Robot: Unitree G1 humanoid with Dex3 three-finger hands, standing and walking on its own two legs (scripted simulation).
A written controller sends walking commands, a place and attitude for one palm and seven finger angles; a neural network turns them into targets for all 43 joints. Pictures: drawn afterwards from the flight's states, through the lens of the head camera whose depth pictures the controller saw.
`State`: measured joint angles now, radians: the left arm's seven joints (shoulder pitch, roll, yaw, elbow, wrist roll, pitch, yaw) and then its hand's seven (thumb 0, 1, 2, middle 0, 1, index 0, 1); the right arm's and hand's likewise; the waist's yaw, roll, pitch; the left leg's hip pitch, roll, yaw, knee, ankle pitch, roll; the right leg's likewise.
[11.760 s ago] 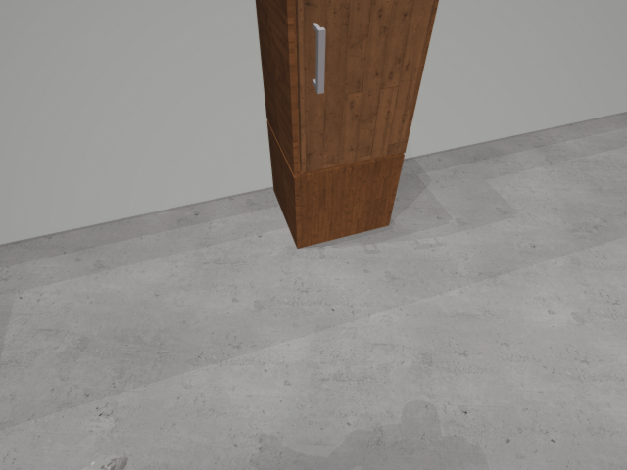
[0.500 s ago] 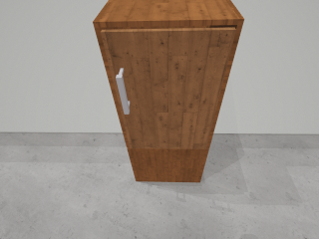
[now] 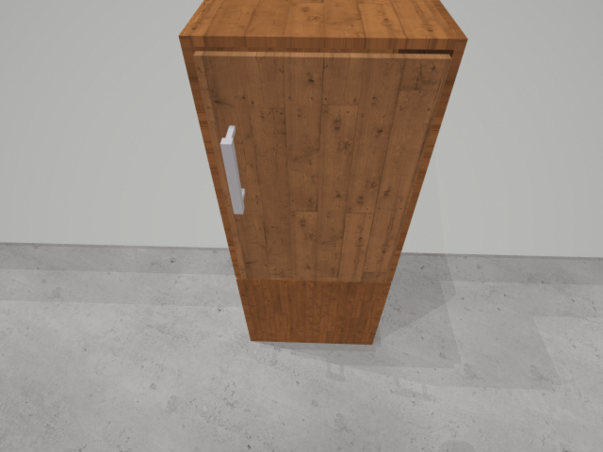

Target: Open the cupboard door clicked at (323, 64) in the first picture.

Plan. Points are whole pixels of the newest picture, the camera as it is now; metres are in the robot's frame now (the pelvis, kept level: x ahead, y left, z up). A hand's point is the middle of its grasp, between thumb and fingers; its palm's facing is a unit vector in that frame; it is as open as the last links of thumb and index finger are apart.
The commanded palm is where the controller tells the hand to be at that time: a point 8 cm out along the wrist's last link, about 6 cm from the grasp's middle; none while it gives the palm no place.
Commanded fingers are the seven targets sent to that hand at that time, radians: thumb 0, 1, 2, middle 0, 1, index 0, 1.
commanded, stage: look again from close up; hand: left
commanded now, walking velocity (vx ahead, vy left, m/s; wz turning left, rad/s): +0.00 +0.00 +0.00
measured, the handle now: (235, 172) +0.57 +0.16 +0.05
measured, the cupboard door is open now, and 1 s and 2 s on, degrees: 0 0 0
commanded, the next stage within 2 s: raise the hand with hooked fingers in 0.18 s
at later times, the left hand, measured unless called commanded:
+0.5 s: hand (177, 361) +0.24 +0.19 -0.01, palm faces +0.25 -0.97 -0.04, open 7.6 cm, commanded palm +0.14 +0.24 -0.05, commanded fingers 0.00 0.62 0.78 -0.22 -0.48 -0.22 -0.48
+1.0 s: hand (166, 359) +0.24 +0.21 -0.02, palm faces -0.01 -1.00 -0.06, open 10.4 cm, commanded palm +0.20 +0.27 -0.01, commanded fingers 0.00 0.04 0.53 -0.26 -0.86 -0.26 -0.86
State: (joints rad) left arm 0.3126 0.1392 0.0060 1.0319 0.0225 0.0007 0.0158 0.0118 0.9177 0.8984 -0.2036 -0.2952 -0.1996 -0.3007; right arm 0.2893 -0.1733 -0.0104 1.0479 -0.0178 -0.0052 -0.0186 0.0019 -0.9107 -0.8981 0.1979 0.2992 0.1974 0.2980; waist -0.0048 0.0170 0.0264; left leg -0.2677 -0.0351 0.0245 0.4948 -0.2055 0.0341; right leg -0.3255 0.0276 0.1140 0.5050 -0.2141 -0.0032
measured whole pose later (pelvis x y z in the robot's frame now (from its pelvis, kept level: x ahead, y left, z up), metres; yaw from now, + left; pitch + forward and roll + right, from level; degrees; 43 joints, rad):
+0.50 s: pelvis +0.05 -0.01 -0.03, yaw +4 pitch +5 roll +0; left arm 0.45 0.17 0.10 0.12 -0.21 -0.31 -0.02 0.02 0.84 0.86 -0.21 -0.35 -0.20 -0.36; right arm 0.29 -0.23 -0.02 0.72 0.02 -0.30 -0.04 0.01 -0.91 -0.90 0.20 0.30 0.20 0.30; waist -0.03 0.01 -0.11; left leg -0.48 -0.05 -0.02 0.77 -0.38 0.02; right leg -0.52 -0.01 0.01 0.77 -0.34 0.00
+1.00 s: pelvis +0.07 -0.03 -0.08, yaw +5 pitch +15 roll -2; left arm 0.44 0.30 0.31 -0.04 -0.39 -0.34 -0.53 0.01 0.26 0.62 -0.25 -0.71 -0.25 -0.71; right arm 0.17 -0.19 0.00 0.56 0.03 -0.23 -0.05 0.01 -0.91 -0.90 0.20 0.30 0.20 0.30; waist 0.04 0.04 -0.13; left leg -0.84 0.00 -0.10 1.15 -0.58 -0.02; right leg -0.84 0.04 -0.07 1.09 -0.52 -0.03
